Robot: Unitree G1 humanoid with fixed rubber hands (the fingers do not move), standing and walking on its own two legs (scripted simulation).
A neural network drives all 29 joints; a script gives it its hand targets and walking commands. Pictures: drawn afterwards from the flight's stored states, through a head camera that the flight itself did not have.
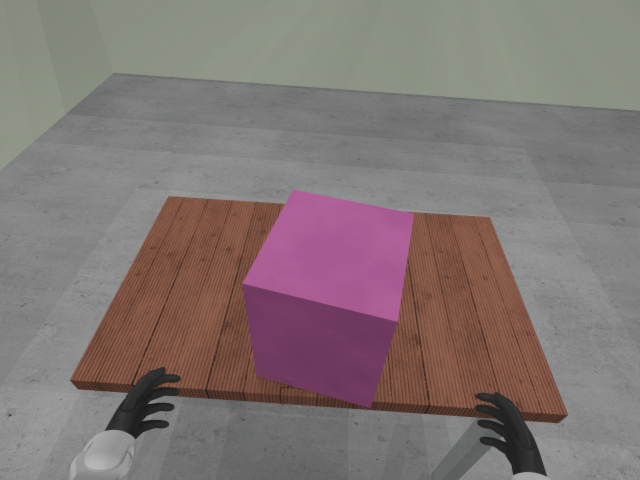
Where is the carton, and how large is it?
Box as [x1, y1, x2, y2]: [242, 190, 413, 407]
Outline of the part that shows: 293,190 242,283 256,375 369,407 397,321 413,214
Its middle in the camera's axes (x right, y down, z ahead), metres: +0.02 +0.09 +0.64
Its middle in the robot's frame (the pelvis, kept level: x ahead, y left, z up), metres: +0.41 -0.01 -0.04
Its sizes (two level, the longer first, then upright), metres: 0.210 0.200 0.250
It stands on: a table, 0.60 m high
